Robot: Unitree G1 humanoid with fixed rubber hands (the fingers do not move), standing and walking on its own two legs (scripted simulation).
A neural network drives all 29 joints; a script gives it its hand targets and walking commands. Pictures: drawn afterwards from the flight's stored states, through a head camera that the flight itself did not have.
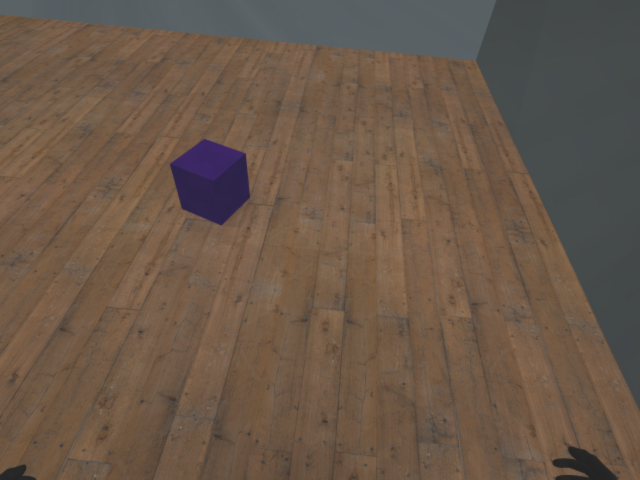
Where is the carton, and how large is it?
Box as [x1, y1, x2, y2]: [170, 139, 249, 225]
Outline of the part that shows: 204,139 170,163 182,208 221,225 249,197 245,153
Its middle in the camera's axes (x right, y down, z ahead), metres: -0.49 -0.28 +1.77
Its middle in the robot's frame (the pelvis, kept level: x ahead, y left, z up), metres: +1.46 +0.48 -0.64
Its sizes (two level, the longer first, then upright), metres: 0.230 0.226 0.253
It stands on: the floor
